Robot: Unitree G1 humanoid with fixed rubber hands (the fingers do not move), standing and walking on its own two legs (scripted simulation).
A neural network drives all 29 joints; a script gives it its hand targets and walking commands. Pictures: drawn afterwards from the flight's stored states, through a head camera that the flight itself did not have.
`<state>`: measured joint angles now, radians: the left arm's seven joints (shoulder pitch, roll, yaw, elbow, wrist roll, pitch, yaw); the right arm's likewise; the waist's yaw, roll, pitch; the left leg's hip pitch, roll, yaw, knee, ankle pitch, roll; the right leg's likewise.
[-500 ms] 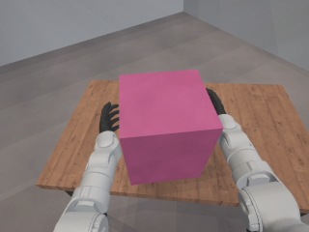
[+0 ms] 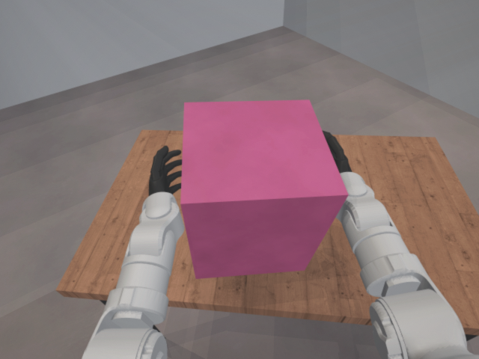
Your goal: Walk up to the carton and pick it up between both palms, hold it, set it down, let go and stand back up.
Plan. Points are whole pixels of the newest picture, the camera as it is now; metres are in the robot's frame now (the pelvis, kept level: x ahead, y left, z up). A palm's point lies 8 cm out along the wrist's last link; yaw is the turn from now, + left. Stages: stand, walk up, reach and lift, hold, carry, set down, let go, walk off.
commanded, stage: reach and lift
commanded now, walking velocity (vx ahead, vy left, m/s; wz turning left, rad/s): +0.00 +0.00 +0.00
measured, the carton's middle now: (249, 193) +0.40 +0.04 +0.08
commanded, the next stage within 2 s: hold in 1.56 s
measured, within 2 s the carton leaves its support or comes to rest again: neither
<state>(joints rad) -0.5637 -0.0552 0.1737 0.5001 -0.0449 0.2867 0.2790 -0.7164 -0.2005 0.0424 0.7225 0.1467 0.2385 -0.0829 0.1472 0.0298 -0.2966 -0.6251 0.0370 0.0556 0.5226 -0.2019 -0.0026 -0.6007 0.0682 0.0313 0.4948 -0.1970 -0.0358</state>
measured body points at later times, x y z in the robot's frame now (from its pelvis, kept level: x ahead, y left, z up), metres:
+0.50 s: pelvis -0.01 +0.01 +0.01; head -0.04 +0.01 +0.46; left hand +0.35 +0.20 +0.13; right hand +0.41 -0.10 +0.14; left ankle +0.01 +0.12 -0.73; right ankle +0.01 -0.10 -0.73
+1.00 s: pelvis -0.01 +0.01 +0.01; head -0.06 +0.00 +0.46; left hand +0.36 +0.19 +0.17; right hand +0.39 -0.12 +0.18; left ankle +0.01 +0.12 -0.73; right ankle +0.01 -0.10 -0.73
